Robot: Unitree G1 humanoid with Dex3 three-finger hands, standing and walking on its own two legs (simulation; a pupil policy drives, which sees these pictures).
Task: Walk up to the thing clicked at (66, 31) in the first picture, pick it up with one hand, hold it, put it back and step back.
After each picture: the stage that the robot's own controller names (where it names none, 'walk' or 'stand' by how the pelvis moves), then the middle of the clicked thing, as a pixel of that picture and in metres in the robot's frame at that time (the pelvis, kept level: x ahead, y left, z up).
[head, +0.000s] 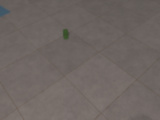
stand; (65, 34) +1.54 +0.18 -0.72
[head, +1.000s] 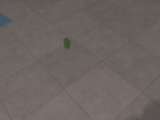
walk; (66, 43) +1.40 +0.25 -0.72
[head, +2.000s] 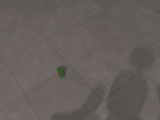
walk; (61, 72) +0.91 +0.24 -0.72
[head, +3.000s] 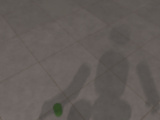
walk; (58, 110) +0.53 +0.19 -0.69
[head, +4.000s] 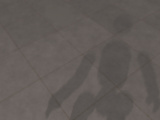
stand; out of the picture +0.34 +0.17 -0.70
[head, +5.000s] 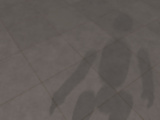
stand; out of the picture +0.31 +0.16 -0.72
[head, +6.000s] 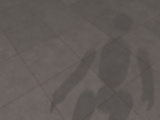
stand; out of the picture +0.30 +0.17 -0.73
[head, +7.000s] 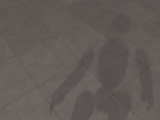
stand; out of the picture +0.29 +0.18 -0.73
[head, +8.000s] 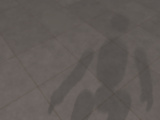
stand; out of the picture +0.29 +0.18 -0.73
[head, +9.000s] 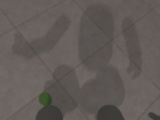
go down; (45, 99) +0.34 +0.17 -0.51
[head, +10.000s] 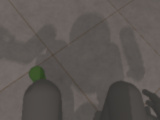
go down; (37, 76) +0.38 +0.20 -0.32
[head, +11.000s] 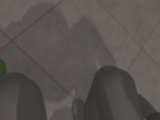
close in; out of the picture +0.36 +0.23 -0.24
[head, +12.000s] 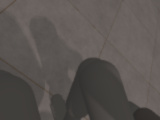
close; out of the picture +0.37 +0.24 -0.22
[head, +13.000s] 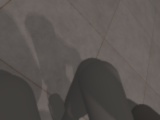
close; out of the picture +0.36 +0.25 -0.22
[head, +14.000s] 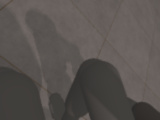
lift; out of the picture +0.34 +0.24 -0.23
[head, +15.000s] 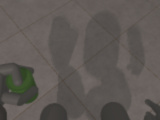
lift; (24, 87) +0.31 +0.19 -0.01
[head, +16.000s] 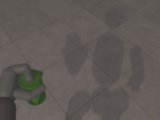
hold; (33, 88) +0.32 +0.17 +0.02
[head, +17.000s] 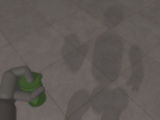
hold; (33, 90) +0.32 +0.17 +0.00
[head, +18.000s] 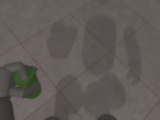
crouch; (28, 83) +0.35 +0.18 -0.06
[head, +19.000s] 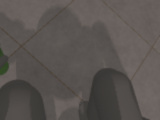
lower; out of the picture +0.41 +0.23 -0.14
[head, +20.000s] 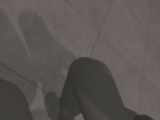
lower; out of the picture +0.39 +0.27 -0.23
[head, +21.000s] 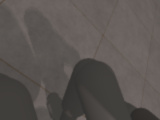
lower; out of the picture +0.38 +0.27 -0.23
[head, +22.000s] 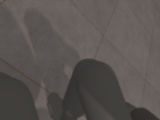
lower; out of the picture +0.38 +0.27 -0.22
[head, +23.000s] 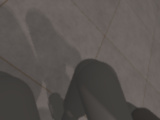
rest; out of the picture +0.38 +0.27 -0.22
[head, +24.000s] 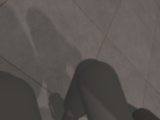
withdraw; out of the picture +0.36 +0.26 -0.23
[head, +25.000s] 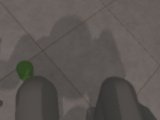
walk; (25, 71) +0.39 +0.22 -0.29
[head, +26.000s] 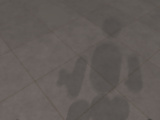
stand; out of the picture +0.32 +0.16 -0.65
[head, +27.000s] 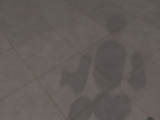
stand; out of the picture +0.33 +0.18 -0.67
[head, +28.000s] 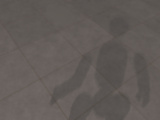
stand; out of the picture +0.33 +0.16 -0.70
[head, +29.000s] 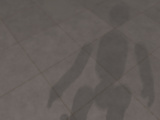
walk; out of the picture +0.35 +0.16 -0.71
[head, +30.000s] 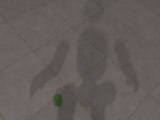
walk; (58, 100) +0.50 +0.13 -0.71
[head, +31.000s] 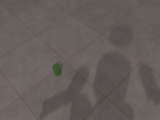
walk; (57, 70) +0.81 +0.27 -0.69
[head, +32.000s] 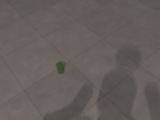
stand; (60, 68) +0.93 +0.20 -0.71
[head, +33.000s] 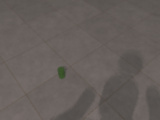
stand; (61, 72) +0.94 +0.21 -0.73
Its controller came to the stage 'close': yes
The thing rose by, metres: 0.72
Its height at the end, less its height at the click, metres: +0.00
